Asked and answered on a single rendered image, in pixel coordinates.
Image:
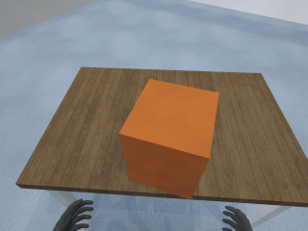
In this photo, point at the carton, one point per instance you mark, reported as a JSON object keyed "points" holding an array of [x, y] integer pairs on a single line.
{"points": [[167, 138]]}

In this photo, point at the left robot hand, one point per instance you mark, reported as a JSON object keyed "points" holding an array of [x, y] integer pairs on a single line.
{"points": [[68, 219]]}

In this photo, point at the right robot hand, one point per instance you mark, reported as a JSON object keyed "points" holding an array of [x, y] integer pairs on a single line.
{"points": [[242, 222]]}

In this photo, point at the table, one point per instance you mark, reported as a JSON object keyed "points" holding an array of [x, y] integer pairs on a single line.
{"points": [[255, 157]]}

